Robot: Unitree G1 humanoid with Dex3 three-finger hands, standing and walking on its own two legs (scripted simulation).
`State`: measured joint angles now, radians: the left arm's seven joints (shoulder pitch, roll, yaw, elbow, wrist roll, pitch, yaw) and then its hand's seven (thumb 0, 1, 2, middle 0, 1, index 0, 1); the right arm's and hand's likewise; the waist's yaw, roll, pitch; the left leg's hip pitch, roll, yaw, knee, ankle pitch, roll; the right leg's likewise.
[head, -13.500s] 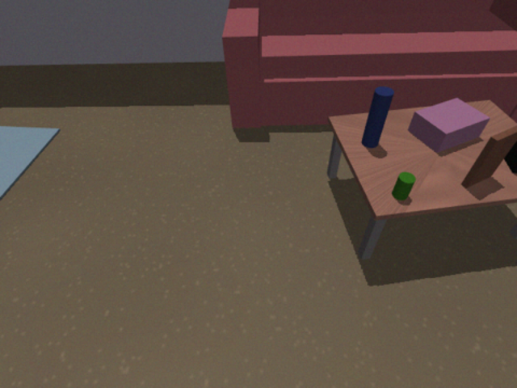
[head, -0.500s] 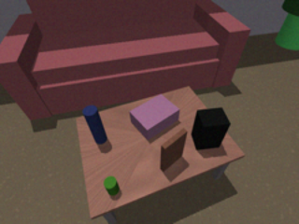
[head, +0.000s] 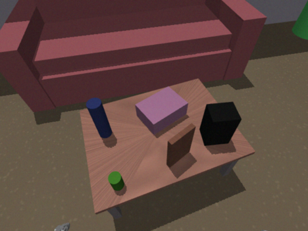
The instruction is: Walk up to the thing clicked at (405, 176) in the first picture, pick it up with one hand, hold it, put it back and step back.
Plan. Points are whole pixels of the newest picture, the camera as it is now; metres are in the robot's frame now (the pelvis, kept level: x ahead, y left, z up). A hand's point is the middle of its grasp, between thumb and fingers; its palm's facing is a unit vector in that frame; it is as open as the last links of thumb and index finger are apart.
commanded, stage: go down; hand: left
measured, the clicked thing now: (116, 181) +0.39 +0.21 -0.38
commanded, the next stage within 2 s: none
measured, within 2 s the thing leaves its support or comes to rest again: neither
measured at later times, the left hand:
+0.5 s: hand out of the picture +0.16 +0.27 -0.15, palm faces +0.04 -0.95 -0.32, open 16.8 cm
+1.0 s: hand out of the picture +0.16 +0.28 -0.14, palm faces +0.04 -0.94 -0.33, open 17.3 cm
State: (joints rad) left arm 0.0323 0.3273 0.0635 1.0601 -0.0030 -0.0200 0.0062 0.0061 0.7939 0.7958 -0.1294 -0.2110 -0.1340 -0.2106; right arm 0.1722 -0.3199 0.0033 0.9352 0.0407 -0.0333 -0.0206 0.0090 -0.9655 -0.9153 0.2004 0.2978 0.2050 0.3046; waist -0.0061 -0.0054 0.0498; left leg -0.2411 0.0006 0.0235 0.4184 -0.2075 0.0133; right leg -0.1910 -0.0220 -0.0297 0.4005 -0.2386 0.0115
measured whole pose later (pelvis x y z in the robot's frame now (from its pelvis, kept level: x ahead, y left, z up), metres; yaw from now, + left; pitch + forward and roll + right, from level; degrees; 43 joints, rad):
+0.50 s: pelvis +0.01 +0.00 -0.02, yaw +0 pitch +8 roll -1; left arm 0.16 0.36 0.18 0.61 0.05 0.26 -0.09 0.00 -0.39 0.10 -0.06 -0.06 -0.06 -0.06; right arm 0.23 -0.26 0.00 0.66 0.03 -0.10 -0.07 0.01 -0.88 -0.88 0.20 0.30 0.21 0.30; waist -0.02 0.00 -0.04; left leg -0.49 0.01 0.01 0.70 -0.35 0.01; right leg -0.42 -0.02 -0.03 0.66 -0.38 0.01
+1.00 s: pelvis +0.02 +0.00 -0.05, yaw +1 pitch +12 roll -2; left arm 0.33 0.39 0.20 0.25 0.02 0.43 -0.13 -0.01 -0.50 0.06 -0.07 -0.05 -0.07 -0.06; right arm 0.26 -0.24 0.01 0.58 0.02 -0.15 -0.12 0.01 -0.86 -0.88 0.20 0.30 0.21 0.30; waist -0.03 0.02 -0.13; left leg -0.67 0.02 -0.01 0.94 -0.47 0.01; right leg -0.59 -0.01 -0.06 0.87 -0.49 0.01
